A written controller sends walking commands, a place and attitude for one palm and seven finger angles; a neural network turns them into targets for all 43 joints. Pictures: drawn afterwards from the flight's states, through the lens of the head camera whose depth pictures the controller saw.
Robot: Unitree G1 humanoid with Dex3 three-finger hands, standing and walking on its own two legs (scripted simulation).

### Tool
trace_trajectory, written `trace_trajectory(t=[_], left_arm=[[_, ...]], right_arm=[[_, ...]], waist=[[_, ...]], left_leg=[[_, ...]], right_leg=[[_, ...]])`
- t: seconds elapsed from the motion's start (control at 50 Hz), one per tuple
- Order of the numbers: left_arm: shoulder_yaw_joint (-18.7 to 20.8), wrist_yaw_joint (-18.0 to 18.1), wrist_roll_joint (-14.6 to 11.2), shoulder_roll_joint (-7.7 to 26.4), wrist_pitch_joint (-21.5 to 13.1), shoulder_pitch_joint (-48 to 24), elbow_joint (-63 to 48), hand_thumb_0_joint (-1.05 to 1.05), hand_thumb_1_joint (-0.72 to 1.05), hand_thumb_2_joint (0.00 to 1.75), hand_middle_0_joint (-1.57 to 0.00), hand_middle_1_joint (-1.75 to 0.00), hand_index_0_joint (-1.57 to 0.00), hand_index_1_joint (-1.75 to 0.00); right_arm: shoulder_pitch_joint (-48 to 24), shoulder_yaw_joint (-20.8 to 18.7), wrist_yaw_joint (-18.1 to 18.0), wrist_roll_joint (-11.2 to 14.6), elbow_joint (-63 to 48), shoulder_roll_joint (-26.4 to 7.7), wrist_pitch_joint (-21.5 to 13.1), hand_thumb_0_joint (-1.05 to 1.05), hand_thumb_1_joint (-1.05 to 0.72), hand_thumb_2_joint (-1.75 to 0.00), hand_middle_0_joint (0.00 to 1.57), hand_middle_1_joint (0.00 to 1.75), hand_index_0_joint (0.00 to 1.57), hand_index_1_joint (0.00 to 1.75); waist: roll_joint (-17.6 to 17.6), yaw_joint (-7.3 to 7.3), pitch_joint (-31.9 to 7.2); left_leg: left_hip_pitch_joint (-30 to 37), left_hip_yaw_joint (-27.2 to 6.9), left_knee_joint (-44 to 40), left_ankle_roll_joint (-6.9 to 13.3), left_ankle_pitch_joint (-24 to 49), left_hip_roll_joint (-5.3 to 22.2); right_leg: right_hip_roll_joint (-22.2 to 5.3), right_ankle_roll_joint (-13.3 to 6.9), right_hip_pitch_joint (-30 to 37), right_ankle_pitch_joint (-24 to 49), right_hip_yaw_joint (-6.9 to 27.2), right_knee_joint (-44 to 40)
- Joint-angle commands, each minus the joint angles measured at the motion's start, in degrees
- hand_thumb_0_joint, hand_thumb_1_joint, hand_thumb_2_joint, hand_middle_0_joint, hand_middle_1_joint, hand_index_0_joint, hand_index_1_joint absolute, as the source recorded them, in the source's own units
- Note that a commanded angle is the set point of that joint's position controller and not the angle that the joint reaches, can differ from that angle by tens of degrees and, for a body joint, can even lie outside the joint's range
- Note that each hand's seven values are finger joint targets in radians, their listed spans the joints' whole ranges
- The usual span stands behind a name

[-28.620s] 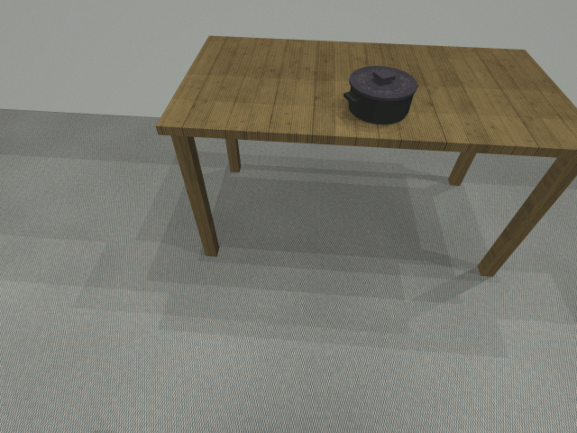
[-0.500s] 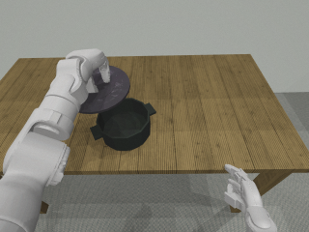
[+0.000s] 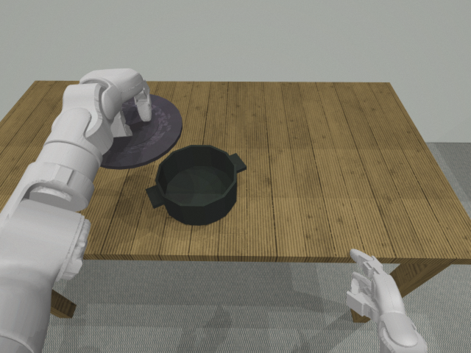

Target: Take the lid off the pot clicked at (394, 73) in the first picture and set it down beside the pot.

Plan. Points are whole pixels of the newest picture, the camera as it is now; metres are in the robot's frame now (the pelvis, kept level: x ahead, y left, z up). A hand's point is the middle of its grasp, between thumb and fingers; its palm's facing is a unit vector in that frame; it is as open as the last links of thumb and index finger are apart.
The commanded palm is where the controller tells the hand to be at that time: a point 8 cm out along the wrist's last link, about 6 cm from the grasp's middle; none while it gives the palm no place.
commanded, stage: move the lid sideways beside the pot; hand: left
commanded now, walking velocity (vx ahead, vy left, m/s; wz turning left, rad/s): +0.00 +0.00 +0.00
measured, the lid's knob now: (127, 119) +0.49 +0.20 +0.14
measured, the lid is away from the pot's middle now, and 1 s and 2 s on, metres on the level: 0.11 0.24 0.24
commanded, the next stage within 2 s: lower the lid onto the table in 1.12 s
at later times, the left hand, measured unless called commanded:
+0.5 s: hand (93, 120) +0.46 +0.25 +0.16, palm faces -0.35 -0.07 -0.93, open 7.2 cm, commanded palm +0.48 +0.26 +0.23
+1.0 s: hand (45, 131) +0.44 +0.32 +0.16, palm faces -0.37 -0.09 -0.93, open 7.2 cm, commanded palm +0.47 +0.31 +0.23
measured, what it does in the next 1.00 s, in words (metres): stands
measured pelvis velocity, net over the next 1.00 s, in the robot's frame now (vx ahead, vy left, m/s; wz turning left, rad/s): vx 0.00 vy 0.01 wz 0.01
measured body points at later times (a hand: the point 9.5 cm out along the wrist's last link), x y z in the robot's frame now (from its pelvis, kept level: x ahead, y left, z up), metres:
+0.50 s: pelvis +0.00 -0.01 +0.00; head +0.05 -0.01 +0.45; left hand +0.48 +0.25 +0.21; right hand +0.22 -0.26 -0.05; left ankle -0.01 +0.08 -0.74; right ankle +0.00 -0.15 -0.74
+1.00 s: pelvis +0.00 +0.01 +0.00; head +0.05 +0.02 +0.45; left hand +0.45 +0.32 +0.21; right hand +0.23 -0.25 -0.04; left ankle -0.01 +0.08 -0.74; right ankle +0.00 -0.15 -0.74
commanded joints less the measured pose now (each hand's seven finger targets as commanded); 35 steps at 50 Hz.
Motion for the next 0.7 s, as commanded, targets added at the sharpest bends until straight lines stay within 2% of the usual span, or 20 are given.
trace_trajectory(t=[0.0,0.02,0.08,0.1,0.12,0.16,0.2,0.22,0.26,0.28,0.32,0.34,0.4,0.42,0.46,0.52,0.54,0.58,0.64,0.68], left_arm=[[7.67,3.17,0.8,17.25,-0.62,-35.41,-10.9,0.0,0.56,1.04,-0.8,-1.08,-0.91,-1.11],[5.75,3.02,0.53,15.3,-0.65,-36.07,-10.33,0.0,0.56,1.04,-0.8,-1.08,-0.91,-1.11],[6.73,3.21,0.93,17.21,-1.59,-37.89,-11.9,0.0,0.56,1.04,-0.8,-1.08,-0.91,-1.11],[6.11,3.05,1.27,16.59,-1.8,-38.42,-11.87,0.0,0.56,1.04,-0.8,-1.08,-0.91,-1.11],[6.46,3.07,1.04,16.76,-1.91,-37.07,-11.15,0.0,0.56,1.04,-0.8,-1.08,-0.91,-1.11],[9.99,3.01,1.24,21.79,-2.89,-36.19,-11.43,0.0,0.56,1.04,-0.8,-1.08,-0.91,-1.11],[9.43,2.93,1.48,21.26,-2.8,-34.74,-8.63,0.0,0.56,1.04,-0.8,-1.08,-0.91,-1.11],[7.7,2.67,1.42,19.67,-2.59,-34.55,-7.34,0.0,0.56,1.04,-0.8,-1.08,-0.91,-1.11],[6.39,2.05,1.1,18.3,-3.05,-35.25,-8.59,0.0,0.56,1.04,-0.8,-1.08,-0.91,-1.11],[8.25,2.23,1.39,20.68,-2.88,-34.44,-7.13,0.0,0.56,1.04,-0.8,-1.08,-0.91,-1.11],[9.36,1.73,1.25,22.76,-3.38,-33.92,-6.56,0.0,0.56,1.04,-0.8,-1.08,-0.91,-1.11],[7.86,1.2,1.1,21.45,-3.62,-34.54,-6.16,0.0,0.56,1.04,-0.8,-1.08,-0.91,-1.11],[11.64,1.08,1.35,27.16,-5.44,-36.51,-11.3,0.0,0.56,1.04,-0.8,-1.08,-0.91,-1.11],[11.15,0.97,1.27,26.72,-6.09,-37.1,-13.4,0.0,0.56,1.04,-0.8,-1.08,-0.91,-1.11],[12.09,0.82,1.12,27.64,-7.26,-35.43,-14.28,0.0,0.56,1.04,-0.8,-1.08,-0.91,-1.11],[13.21,0.52,0.72,29.1,-7.29,-31.6,-9.97,0.0,0.56,1.04,-0.8,-1.08,-0.91,-1.11],[11.6,0.18,0.52,27.05,-7.23,-31.14,-8.11,0.0,0.56,1.04,-0.8,-1.08,-0.91,-1.11],[10.31,-0.09,0.25,26.16,-7.29,-31.77,-8.6,0.0,0.56,1.04,-0.8,-1.08,-0.91,-1.11],[11.93,-0.47,0.51,27.92,-8.34,-32.22,-11.57,0.0,0.56,1.04,-0.8,-1.08,-0.91,-1.11],[13.07,-0.63,0.07,29.82,-9.13,-31.28,-11.38,0.0,0.56,1.04,-0.8,-1.08,-0.91,-1.11]], right_arm=[[6.32,-1.47,-0.92,-0.67,2.79,-7.44,4.3,0.0,-0.9,-0.9,0.2,0.3,0.2,0.3],[6.33,-1.41,-1.09,-0.5,2.88,-7.36,4.28,0.0,-0.9,-0.9,0.2,0.3,0.2,0.3],[6.4,-1.59,-1.21,-0.58,2.98,-7.54,3.96,0.0,-0.9,-0.9,0.2,0.3,0.2,0.3],[6.41,-1.47,-1.25,-0.63,3.03,-7.46,3.87,0.0,-0.9,-0.9,0.2,0.3,0.2,0.3],[6.97,-1.57,-1.38,-0.64,3.15,-7.35,3.83,0.0,-0.9,-0.9,0.2,0.3,0.2,0.3],[6.99,-1.41,-1.59,-0.76,2.61,-7.8,3.66,0.0,-0.9,-0.9,0.2,0.3,0.2,0.3],[6.95,-1.23,-1.83,-0.66,2.86,-7.62,4.05,0.0,-0.9,-0.9,0.2,0.3,0.2,0.3],[6.86,-1.15,-1.86,-0.41,3.29,-7.68,4.25,0.0,-0.9,-0.9,0.2,0.3,0.2,0.3],[6.66,-1.38,-1.68,-0.37,3.08,-7.9,4.02,0.0,-0.9,-0.9,0.2,0.3,0.2,0.3],[7.04,-1.47,-1.72,-0.31,3.48,-8.23,4.31,0.0,-0.9,-0.9,0.2,0.3,0.2,0.3],[7.28,-1.27,-1.99,-0.13,3.24,-8.33,4.48,0.0,-0.9,-0.9,0.2,0.3,0.2,0.3],[7.19,-1.08,-2.13,-0.2,3.34,-8.35,4.43,0.0,-0.9,-0.9,0.2,0.3,0.2,0.3],[7.33,-1.29,-2.22,-0.35,2.68,-8.47,4.6,0.0,-0.9,-0.9,0.2,0.3,0.2,0.3],[7.35,-1.37,-2.22,-0.43,2.28,-8.17,4.52,0.0,-0.9,-0.9,0.2,0.3,0.2,0.3],[7.45,-1.4,-2.08,-0.53,2.04,-8.14,4.39,0.0,-0.9,-0.9,0.2,0.3,0.2,0.3],[8.02,-1.28,-2.14,-0.21,2.72,-8.44,5.23,0.0,-0.9,-0.9,0.2,0.3,0.2,0.3],[7.81,-1.23,-2.21,-0.06,2.94,-8.47,5.26,0.0,-0.9,-0.9,0.2,0.3,0.2,0.3],[7.83,-1.5,-1.85,0.04,3.38,-8.91,5.63,0.0,-0.9,-0.9,0.2,0.3,0.2,0.3],[7.87,-1.73,-1.71,-0.23,2.73,-8.81,5.67,0.0,-0.9,-0.9,0.2,0.3,0.2,0.3],[7.89,-1.78,-1.78,-0.24,2.81,-9.04,5.98,0.0,-0.9,-0.9,0.2,0.3,0.2,0.3]], waist=[[2.23,-1.89,-20.9],[2.42,-2.31,-19.86],[4.06,-2.19,-20.58],[5.82,-2.12,-21.17],[5.06,-2.13,-20.92],[3.98,-1.46,-22.82],[3.66,-1.57,-21.69],[3.63,-2.1,-19.4],[4.01,-2.17,-19.5],[3.63,-2.24,-19.06],[2.89,-2.01,-19.54],[3.2,-2.35,-19.51],[6.96,-1.47,-23.38],[8.55,-1.48,-24.23],[9.14,-1.2,-25.08],[5.48,-1.23,-22.0],[5.35,-1.57,-20.29],[6.91,-2.01,-18.64],[7.94,-1.23,-21.57],[7.88,-1.38,-22.01]], left_leg=[[15.69,-3.45,-0.92,-1.07,23.28,2.36],[15.19,-3.38,-1.21,-1.05,22.42,2.47],[16.21,-3.45,-0.92,-1.12,23.33,2.67],[16.87,-3.55,-0.76,-1.22,23.53,2.44],[16.78,-3.48,-0.47,-1.05,24.25,2.53],[15.69,-3.19,-0.2,-0.73,25.13,2.15],[14.94,-2.72,-0.25,-0.62,24.31,2.17],[13.94,-2.63,-0.41,-0.78,22.95,2.49],[14.0,-2.37,0.03,-0.6,23.27,2.26],[13.6,-2.29,0.06,-0.65,22.31,2.56],[12.9,-2.19,0.17,-0.39,21.74,2.27],[12.69,-1.88,0.13,-0.24,20.67,1.99],[14.86,-2.0,0.99,-0.02,25.58,2.01],[16.09,-2.28,1.42,-0.05,28.31,2.08],[17.67,-2.93,2.12,-0.13,33.11,2.34],[14.87,-2.63,1.61,0.02,29.85,2.53],[14.2,-2.36,1.49,-0.01,28.82,2.38],[14.08,-2.35,1.46,-0.33,28.46,2.79],[16.11,-3.01,1.88,-0.22,30.18,2.5],[16.15,-2.85,2.04,-0.06,30.71,2.59]], right_leg=[[3.07,-3.94,2.99,14.33,-0.56,-0.65],[3.0,-3.97,2.52,13.85,-0.77,-0.68],[3.02,-4.0,2.05,13.56,-0.68,-0.71],[3.07,-4.06,1.31,13.33,-0.65,-0.69],[3.07,-3.97,1.7,13.85,-0.72,-0.71],[2.86,-4.02,4.47,16.36,-0.18,-0.66],[3.01,-3.84,4.2,16.3,-0.34,-0.6],[2.94,-3.8,3.11,15.42,-0.7,-0.86],[2.86,-3.86,2.37,15.54,-0.42,-1.05],[2.99,-3.69,2.63,15.22,-0.6,-0.78],[2.95,-3.65,3.93,16.1,-0.52,-0.64],[3.07,-3.56,3.35,15.99,-0.5,-0.86],[2.76,-3.56,5.49,18.88,-0.04,-0.4],[2.8,-3.61,5.52,19.97,-0.12,-0.28],[2.84,-3.58,4.57,20.52,-0.17,-0.45],[3.04,-3.28,5.3,20.05,-0.61,-0.71],[3.16,-3.29,3.73,19.18,-0.83,-0.93],[3.0,-3.34,2.54,18.23,-0.96,-1.06],[3.25,-3.42,2.63,17.82,-1.04,-0.89],[3.17,-3.3,3.33,18.14,-0.83,-0.84]])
